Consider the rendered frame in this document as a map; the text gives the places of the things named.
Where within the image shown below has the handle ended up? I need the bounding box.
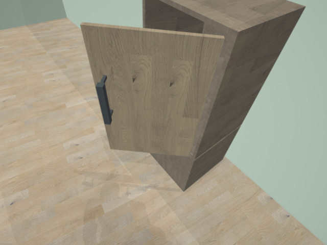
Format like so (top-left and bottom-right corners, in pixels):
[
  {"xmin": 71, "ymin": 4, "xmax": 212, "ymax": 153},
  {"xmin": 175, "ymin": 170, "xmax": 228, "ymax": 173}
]
[{"xmin": 96, "ymin": 75, "xmax": 113, "ymax": 125}]

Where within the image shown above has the cupboard door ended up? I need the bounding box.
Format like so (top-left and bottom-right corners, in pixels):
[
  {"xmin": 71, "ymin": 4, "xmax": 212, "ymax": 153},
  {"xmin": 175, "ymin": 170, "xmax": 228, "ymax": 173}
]
[{"xmin": 80, "ymin": 22, "xmax": 225, "ymax": 157}]

